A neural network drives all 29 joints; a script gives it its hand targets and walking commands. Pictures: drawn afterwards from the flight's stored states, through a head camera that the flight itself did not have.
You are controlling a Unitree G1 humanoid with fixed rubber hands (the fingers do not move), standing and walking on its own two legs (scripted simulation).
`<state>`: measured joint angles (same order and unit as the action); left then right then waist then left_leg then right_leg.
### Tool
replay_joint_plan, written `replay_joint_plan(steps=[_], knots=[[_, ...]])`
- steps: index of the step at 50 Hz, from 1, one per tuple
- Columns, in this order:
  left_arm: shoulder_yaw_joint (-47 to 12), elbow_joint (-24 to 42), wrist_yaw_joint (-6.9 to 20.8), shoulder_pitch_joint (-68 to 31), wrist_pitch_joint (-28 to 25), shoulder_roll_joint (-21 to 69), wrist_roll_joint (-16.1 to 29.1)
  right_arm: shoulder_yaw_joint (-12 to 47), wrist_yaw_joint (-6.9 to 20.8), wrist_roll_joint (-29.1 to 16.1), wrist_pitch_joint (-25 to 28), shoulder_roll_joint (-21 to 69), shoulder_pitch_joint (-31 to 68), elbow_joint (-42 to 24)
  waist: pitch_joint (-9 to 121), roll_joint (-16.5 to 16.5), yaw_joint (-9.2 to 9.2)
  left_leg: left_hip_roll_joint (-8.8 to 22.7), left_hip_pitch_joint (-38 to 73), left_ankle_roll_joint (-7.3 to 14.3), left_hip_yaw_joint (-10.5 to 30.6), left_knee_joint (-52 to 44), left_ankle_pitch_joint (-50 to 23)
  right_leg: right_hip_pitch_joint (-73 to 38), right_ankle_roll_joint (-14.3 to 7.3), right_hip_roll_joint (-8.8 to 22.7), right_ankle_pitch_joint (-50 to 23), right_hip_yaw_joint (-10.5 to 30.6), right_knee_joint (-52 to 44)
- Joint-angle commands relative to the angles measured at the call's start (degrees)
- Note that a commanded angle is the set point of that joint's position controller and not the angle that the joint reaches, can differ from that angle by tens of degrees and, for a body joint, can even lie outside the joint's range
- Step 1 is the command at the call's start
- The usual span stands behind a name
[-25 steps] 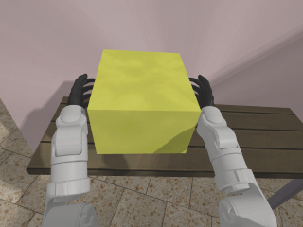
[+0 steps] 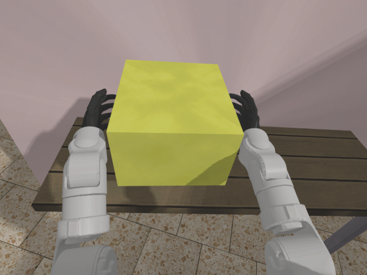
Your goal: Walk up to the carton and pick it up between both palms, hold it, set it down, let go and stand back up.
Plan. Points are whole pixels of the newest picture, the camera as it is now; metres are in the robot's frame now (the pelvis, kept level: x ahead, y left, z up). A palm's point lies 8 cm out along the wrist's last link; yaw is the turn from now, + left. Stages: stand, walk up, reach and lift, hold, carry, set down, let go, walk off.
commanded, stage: hold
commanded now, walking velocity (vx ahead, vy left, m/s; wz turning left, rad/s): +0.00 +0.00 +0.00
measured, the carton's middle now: (172, 119) +0.41 +0.01 +0.15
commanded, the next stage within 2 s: none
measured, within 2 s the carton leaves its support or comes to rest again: neither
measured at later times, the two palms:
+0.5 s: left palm (96, 128) +0.35 +0.17 +0.17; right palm (252, 132) +0.35 -0.15 +0.17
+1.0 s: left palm (92, 127) +0.35 +0.18 +0.17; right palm (246, 125) +0.36 -0.14 +0.18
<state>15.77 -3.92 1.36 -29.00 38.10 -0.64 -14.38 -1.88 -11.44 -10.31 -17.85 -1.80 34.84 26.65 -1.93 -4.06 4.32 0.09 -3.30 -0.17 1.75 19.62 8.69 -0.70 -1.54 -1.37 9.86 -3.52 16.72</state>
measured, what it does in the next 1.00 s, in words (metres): stands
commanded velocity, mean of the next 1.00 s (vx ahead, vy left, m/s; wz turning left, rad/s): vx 0.00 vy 0.00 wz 0.00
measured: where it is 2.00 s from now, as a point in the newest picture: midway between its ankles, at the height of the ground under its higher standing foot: outside the picture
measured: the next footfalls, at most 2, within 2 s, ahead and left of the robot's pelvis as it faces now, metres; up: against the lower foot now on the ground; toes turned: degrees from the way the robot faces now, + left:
none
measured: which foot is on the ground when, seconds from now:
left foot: down 0.00-1.00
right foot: down 0.00-1.00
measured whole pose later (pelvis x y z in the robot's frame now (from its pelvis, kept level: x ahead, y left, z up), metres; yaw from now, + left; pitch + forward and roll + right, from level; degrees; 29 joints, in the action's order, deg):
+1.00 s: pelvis +0.00 +0.00 +0.00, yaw +0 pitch -7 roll -1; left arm 15.6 -5.5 0.7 -30.0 37.6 -1.0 -14.3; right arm -2.8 -10.8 -10.0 -16.8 -1.8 36.5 29.2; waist -1.4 -4.6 4.2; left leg -0.1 -4.2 0.0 1.6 19.7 8.5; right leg 0.2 -1.4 -1.2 9.6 -3.5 16.8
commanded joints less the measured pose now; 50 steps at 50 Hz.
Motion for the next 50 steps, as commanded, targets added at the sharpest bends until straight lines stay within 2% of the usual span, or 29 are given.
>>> replay_joint_plan(steps=[1, 7, 8, 9, 10, 18, 23, 28, 35, 36, 38, 44, 50], knots=[[-31.6, 8.2, 7.8, -39.4, -3.3, 30.7, 8.5, 24.0, 6.1, -4.1, 3.4, 31.7, 41.3, -18.9, 24.3, 6.5, 0.67, -2.3, 8.0, -1.6, -2.1, -1.4, -12.2, -1.9, 4.1, -0.7, -12.3, -0.6, -2.1], [-32.4, 9.1, 7.6, -39.4, -3.6, 30.9, 8.9, 24.5, 6.0, -4.4, 3.3, 31.7, 40.9, -19.8, 25.0, 6.7, 0.91, -2.3, 9.1, -1.9, -1.9, -0.8, -13.8, -1.5, 4.1, -0.9, -13.2, -0.7, -2.0], [-33.5, 10.0, 7.7, -38.6, -3.5, 31.8, 9.4, 23.0, 5.9, -4.3, 3.1, 31.5, 38.5, -20.1, 25.4, 7.6, 3.39, -2.4, 10.6, -2.1, -1.4, -0.3, -15.5, -2.5, 4.6, -0.6, -16.7, -0.2, -1.7], [-33.2, 10.6, 7.8, -37.9, -3.5, 31.2, 9.3, 23.6, 5.7, -4.6, 3.0, 30.7, 38.9, -20.6, 25.7, 7.6, 2.48, -2.5, 10.5, -2.3, -1.0, -0.1, -16.1, -3.2, 4.6, -0.7, -17.6, -0.4, -1.5], [-33.2, 10.6, 7.9, -38.2, -3.4, 31.1, 9.3, 23.7, 5.6, -4.8, 2.8, 30.5, 38.5, -20.5, 25.4, 7.5, 2.94, -2.6, 10.5, -2.4, -1.2, -0.3, -15.8, -2.9, 4.8, -0.6, -17.7, -0.3, -1.5], [-32.0, 9.7, 7.7, -38.9, -3.4, 30.6, 8.7, 24.4, 6.5, -4.6, 2.8, 30.8, 40.7, -20.6, 23.6, 6.4, 0.57, -2.0, 9.2, -1.5, -1.3, -1.6, -12.8, -1.2, 4.1, -0.9, -13.1, -0.5, -2.0], [-31.6, 8.1, 7.0, -40.1, -3.5, 31.2, 8.8, 23.8, 7.0, -4.2, 3.2, 31.2, 42.4, -19.5, 24.0, 6.0, -0.21, -1.6, 9.5, -0.8, -1.6, -1.9, -10.7, 1.0, 3.7, -1.0, -9.5, -0.4, -2.6], [-30.1, 5.8, 7.2, -40.7, -3.1, 31.1, 8.2, 21.7, 7.5, -2.8, 3.4, 31.1, 42.8, -16.4, 23.0, 5.3, -0.06, -1.4, 8.6, 0.0, -2.2, -3.1, -7.1, 1.6, 3.5, -0.6, -5.9, -0.1, -3.3], [-30.2, 5.3, 7.4, -42.0, -3.6, 31.5, 8.4, 20.7, 7.4, -2.4, 4.0, 31.5, 43.3, -15.2, 25.0, 5.9, 1.05, -1.8, 9.2, -0.4, -2.1, -2.4, -8.8, 0.0, 3.9, -0.4, -8.6, -0.3, -2.8], [-28.8, 3.8, 7.4, -42.1, -3.6, 30.8, 7.6, 22.1, 7.4, -2.5, 4.1, 31.9, 44.6, -15.4, 24.1, 4.8, -0.81, -2.2, 7.4, -0.2, -2.6, -2.7, -7.4, 0.2, 3.9, -0.7, -6.9, -0.5, -3.1], [-28.6, 3.3, 7.3, -42.7, -3.8, 31.0, 7.4, 21.6, 7.5, -2.2, 4.3, 32.3, 44.4, -14.0, 23.2, 5.0, -0.6, -2.1, 6.1, 0.0, -2.7, -3.4, -5.7, 0.1, 3.8, -0.6, -5.5, -0.5, -3.1], [-32.2, 6.4, 6.6, -43.1, -4.4, 32.5, 9.1, 22.6, 7.2, -3.7, 4.8, 32.3, 44.3, -16.2, 27.2, 7.5, 0.8, -2.0, 9.7, -1.6, -2.0, -0.9, -12.3, 0.5, 3.6, -1.1, -9.2, -0.8, -2.3], [-31.7, 6.8, 7.1, -40.5, -3.6, 31.7, 8.1, 22.1, 6.8, -3.6, 3.9, 31.2, 41.3, -15.4, 24.1, 7.3, 1.3, -2.0, 8.8, -1.9, -1.8, -1.6, -11.5, 0.1, 3.7, -1.0, -8.9, -0.8, -2.5]])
